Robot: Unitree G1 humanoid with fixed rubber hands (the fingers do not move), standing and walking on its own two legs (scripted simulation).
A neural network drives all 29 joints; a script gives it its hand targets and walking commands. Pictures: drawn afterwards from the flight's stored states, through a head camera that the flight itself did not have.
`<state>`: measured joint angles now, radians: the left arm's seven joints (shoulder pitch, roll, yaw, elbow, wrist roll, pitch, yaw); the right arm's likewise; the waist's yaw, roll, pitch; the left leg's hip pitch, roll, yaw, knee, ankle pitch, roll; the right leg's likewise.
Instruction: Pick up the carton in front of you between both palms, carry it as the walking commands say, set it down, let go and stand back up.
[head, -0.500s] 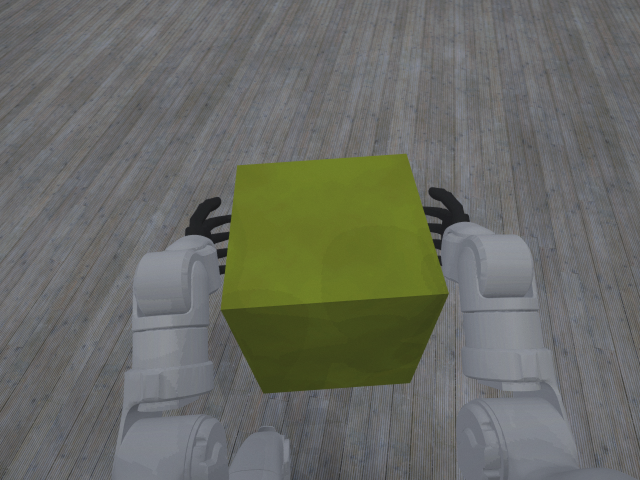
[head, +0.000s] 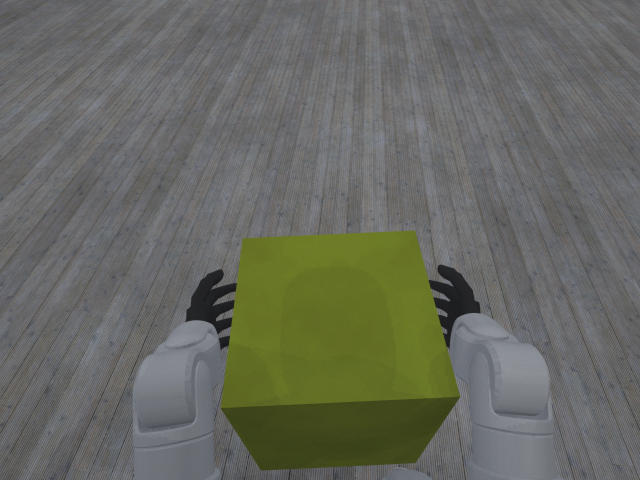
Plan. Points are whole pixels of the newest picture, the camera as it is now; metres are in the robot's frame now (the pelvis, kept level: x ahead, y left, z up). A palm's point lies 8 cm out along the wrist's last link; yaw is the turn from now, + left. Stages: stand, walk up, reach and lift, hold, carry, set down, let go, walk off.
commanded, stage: carry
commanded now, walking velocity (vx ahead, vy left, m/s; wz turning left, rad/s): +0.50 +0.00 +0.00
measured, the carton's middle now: (333, 357) +0.27 -0.01 +0.00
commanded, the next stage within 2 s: none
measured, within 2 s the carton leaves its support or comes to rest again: neither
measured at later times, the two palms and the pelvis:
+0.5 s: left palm (247, 175) +0.55 +0.11 +0.08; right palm (423, 165) +0.58 -0.18 +0.07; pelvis +0.31 -0.06 +0.00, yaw +4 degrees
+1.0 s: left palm (234, 81) +0.88 +0.16 +0.07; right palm (370, 77) +0.88 -0.13 +0.08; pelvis +0.62 +0.01 +0.00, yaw +1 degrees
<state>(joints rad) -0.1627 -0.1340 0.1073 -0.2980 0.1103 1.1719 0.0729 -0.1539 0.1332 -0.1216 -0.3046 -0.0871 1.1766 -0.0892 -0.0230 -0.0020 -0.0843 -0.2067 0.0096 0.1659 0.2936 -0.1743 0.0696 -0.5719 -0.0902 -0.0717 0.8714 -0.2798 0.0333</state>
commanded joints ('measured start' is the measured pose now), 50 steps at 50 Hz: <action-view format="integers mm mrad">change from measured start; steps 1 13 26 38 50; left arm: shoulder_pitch -426 -401 -416 -409 -368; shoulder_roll -936 -779 -904 -777 -928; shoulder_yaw -728 -657 -730 -700 -753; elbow -111 -8 -116 -110 -152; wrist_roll -363 -359 -433 -387 -376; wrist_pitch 2 78 10 77 2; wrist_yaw -208 -230 -260 -234 -207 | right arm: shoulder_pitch -464 -477 -420 -384 -400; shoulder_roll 911 777 918 790 900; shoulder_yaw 724 710 749 687 732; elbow -120 -67 -101 -62 -162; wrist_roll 406 364 346 341 403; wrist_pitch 10 88 1 67 4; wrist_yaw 271 247 230 242 273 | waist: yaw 10 49 39 1 20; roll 148 -141 -109 103 165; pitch -258 -303 -209 -297 -285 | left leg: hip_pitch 242 -195 -443 298 229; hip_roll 232 77 112 228 239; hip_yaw -164 20 -57 -285 -40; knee -116 623 433 52 11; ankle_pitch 216 137 52 -106 628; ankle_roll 77 -90 -97 27 45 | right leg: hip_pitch -36 697 568 269 59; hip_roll -2 -207 -189 -24 39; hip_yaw -47 267 52 -165 -67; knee -159 -504 -753 1 -177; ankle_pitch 109 -49 113 285 78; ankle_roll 8 -150 -160 -1 -7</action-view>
